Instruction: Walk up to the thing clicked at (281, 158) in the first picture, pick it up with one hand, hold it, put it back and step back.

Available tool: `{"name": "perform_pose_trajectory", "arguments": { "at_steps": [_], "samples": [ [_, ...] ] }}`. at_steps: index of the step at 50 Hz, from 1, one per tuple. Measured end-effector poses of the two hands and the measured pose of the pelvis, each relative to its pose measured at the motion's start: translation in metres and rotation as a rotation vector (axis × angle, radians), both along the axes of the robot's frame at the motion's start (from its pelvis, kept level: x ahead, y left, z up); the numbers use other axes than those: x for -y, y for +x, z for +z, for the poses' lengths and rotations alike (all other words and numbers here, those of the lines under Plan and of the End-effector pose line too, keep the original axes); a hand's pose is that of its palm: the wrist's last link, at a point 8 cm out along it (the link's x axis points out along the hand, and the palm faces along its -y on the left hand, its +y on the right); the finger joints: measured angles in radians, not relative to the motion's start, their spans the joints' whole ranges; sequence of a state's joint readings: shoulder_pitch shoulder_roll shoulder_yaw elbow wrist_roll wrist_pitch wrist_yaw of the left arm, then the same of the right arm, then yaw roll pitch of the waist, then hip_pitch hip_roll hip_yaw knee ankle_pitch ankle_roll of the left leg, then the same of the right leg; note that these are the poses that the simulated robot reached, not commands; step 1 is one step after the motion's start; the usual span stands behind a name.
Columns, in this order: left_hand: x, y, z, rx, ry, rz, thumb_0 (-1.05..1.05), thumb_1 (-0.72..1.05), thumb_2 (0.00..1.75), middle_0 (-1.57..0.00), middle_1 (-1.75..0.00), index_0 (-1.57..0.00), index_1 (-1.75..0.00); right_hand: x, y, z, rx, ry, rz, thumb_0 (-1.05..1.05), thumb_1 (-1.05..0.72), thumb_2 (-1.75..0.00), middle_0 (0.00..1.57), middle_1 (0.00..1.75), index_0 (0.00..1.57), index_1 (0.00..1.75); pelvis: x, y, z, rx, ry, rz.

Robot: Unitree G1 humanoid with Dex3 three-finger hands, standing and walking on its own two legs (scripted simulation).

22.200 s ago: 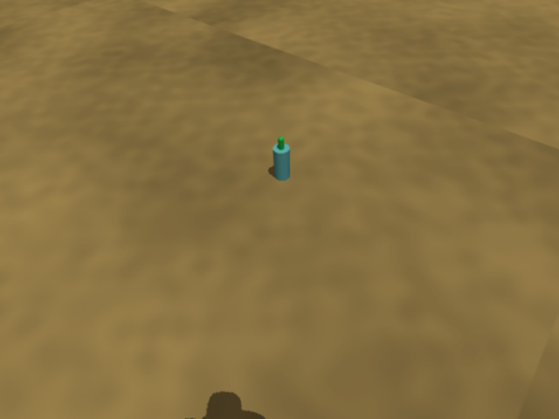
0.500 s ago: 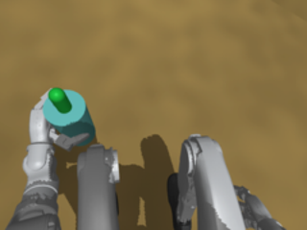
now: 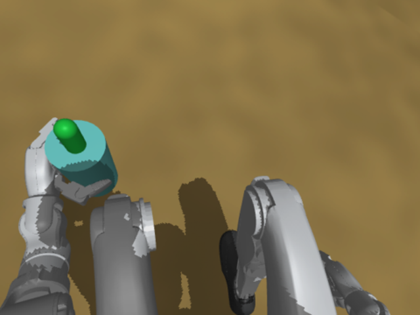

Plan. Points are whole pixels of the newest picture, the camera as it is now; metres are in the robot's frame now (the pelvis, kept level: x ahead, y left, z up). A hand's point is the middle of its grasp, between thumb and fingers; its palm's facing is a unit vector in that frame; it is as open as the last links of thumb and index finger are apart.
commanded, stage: lower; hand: left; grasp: from the side
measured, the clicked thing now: (84, 158) +0.40 +0.21 -0.09
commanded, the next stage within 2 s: loosen in 1.26 s
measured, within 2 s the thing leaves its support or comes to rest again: neither
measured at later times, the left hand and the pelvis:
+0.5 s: hand (88, 168) +0.40 +0.22 -0.16, palm faces +0.08 -1.00 -0.01, open 11.4 cm; pelvis +0.00 +0.01 -0.02, yaw -3 degrees
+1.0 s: hand (90, 170) +0.40 +0.22 -0.19, palm faces +0.10 -0.99 -0.01, open 11.4 cm; pelvis -0.01 +0.01 -0.02, yaw -5 degrees
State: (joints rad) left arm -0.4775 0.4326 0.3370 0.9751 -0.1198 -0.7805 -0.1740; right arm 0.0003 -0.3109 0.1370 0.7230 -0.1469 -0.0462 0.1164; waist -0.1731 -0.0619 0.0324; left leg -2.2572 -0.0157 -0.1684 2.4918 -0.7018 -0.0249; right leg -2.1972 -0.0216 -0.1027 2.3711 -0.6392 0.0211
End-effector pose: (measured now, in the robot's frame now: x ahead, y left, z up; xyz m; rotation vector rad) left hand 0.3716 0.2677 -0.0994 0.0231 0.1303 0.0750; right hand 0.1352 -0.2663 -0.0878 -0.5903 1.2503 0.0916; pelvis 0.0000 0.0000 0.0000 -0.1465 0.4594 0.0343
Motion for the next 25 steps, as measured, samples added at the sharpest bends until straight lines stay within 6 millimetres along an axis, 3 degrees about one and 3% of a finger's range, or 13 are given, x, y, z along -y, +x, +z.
{"name": "perform_pose_trajectory", "arguments": {
  "at_steps": [16, 25],
  "samples": [
    [0.0, -0.002, -0.047, -0.032, -0.014, -0.007, -0.03, -0.59, 1.08, -0.63, -0.99, -0.66, -1.01, -0.001, -0.007, 0.003, -0.065, -0.061, 0.081, 0.0, -0.94, -0.91, 0.21, 0.3, 0.2, 0.3, -0.003, -0.002, -0.012, 0.053, -0.034, -0.018],
    [-0.002, 0.002, -0.061, -0.02, -0.023, 0.004, -0.03, -0.59, 1.08, -0.63, -0.99, -0.67, -1.0, -0.003, -0.006, 0.008, -0.087, -0.094, 0.14, 0.0, -0.94, -0.92, 0.21, 0.3, 0.2, 0.3, -0.006, -0.003, -0.015, 0.081, -0.058, -0.025]
  ]
}}
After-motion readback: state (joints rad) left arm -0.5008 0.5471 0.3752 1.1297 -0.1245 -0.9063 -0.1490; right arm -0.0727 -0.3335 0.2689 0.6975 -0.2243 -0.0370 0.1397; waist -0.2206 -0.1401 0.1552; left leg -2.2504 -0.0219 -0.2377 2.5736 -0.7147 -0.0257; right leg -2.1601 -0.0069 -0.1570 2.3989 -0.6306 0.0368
